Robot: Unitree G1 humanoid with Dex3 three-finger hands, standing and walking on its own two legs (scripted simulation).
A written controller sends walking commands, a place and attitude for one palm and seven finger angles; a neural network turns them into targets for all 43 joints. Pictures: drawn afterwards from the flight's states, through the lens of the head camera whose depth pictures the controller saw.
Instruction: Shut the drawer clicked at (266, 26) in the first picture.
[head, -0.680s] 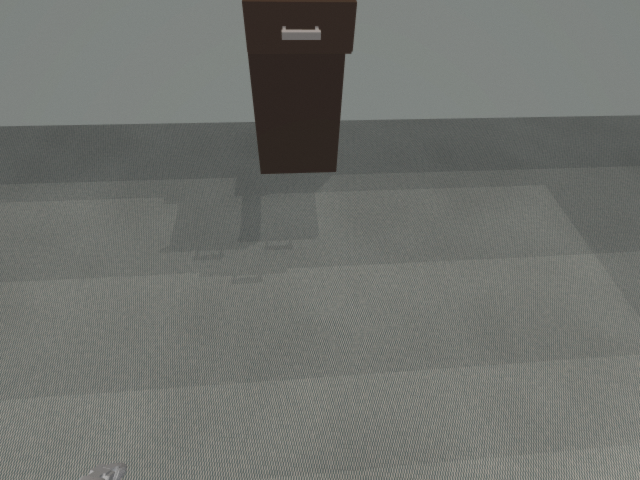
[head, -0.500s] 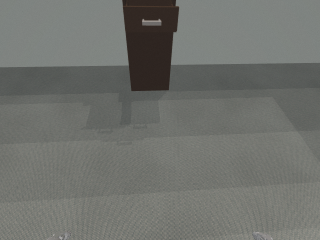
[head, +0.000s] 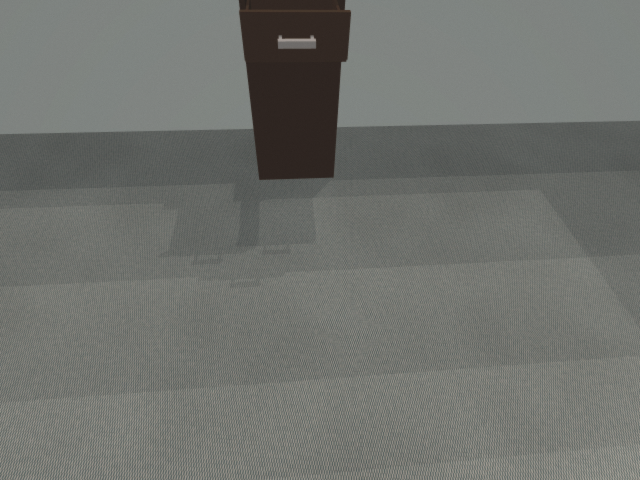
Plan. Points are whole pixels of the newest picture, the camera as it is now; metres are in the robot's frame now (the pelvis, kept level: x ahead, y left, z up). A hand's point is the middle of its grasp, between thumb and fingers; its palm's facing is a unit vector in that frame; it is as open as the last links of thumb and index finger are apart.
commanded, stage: stand and wait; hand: left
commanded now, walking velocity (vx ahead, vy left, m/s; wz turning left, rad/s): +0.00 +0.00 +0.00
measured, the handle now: (296, 41) +1.28 +0.14 +0.02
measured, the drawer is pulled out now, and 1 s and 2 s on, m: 0.30 0.30 0.30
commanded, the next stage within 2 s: look at it before walking up in 0.14 s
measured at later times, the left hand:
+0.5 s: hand out of the picture +0.07 +0.24 -0.16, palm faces -0.04 -0.95 -0.32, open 7.4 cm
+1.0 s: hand out of the picture +0.05 +0.23 -0.16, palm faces -0.04 -0.95 -0.30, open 7.4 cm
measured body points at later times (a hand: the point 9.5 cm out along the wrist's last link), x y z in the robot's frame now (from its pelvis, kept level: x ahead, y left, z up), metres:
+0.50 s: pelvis -0.01 +0.00 +0.00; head -0.01 +0.00 +0.45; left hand +0.07 +0.29 -0.13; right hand +0.06 -0.30 -0.13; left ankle -0.01 +0.12 -0.74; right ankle +0.00 -0.13 -0.74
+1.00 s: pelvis +0.00 -0.01 +0.00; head -0.01 +0.00 +0.45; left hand +0.06 +0.28 -0.14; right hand +0.06 -0.29 -0.14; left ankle -0.01 +0.12 -0.74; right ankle +0.00 -0.13 -0.74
